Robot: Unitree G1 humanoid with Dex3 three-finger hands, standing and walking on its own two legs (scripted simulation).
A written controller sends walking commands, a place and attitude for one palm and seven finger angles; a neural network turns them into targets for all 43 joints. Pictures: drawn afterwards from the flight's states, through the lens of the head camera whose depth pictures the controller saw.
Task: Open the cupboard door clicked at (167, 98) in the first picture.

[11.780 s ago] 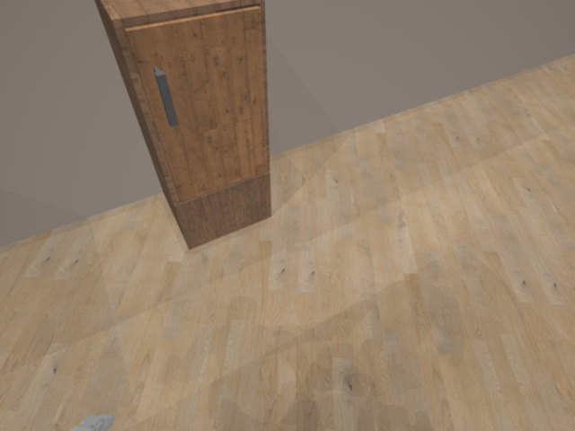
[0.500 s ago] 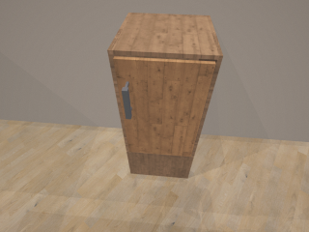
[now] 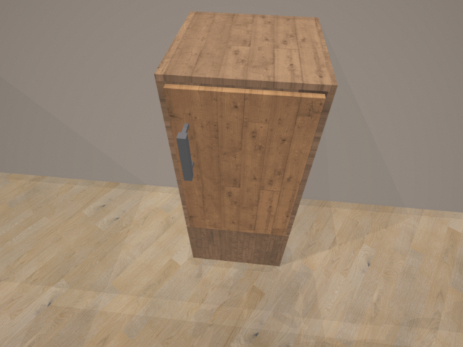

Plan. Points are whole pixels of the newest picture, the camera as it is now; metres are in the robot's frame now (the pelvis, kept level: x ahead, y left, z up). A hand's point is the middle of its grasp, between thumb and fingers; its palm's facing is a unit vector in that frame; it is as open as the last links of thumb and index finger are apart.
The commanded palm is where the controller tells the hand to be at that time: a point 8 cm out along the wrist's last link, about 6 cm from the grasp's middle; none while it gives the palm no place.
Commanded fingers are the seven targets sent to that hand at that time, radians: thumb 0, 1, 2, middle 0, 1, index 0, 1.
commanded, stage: raise the hand with hooked fingers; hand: left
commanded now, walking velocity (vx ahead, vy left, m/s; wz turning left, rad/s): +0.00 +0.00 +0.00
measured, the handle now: (187, 152) +0.57 +0.15 -0.03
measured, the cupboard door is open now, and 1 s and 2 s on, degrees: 0 0 0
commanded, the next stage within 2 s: none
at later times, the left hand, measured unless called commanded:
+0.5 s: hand (114, 336) +0.15 +0.21 -0.07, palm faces +0.04 -1.00 -0.04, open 9.3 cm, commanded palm +0.14 +0.26 -0.05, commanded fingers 0.00 0.25 0.62 -0.25 -0.72 -0.25 -0.72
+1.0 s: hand (95, 305) +0.20 +0.26 -0.05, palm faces -0.06 -1.00 -0.06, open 12.3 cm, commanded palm +0.17 +0.31 -0.04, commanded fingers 0.00 -0.34 0.37 -0.29 -1.10 -0.29 -1.10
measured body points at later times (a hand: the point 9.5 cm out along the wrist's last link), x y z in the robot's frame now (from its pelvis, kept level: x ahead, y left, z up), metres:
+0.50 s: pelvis -0.01 -0.01 -0.11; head +0.06 +0.02 +0.33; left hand +0.15 +0.27 -0.06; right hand +0.26 -0.22 -0.14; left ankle -0.02 +0.12 -0.74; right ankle +0.06 -0.13 -0.74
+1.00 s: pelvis -0.02 +0.01 -0.10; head +0.05 +0.03 +0.35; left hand +0.19 +0.31 -0.04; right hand +0.17 -0.24 -0.16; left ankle -0.02 +0.12 -0.74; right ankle +0.06 -0.13 -0.74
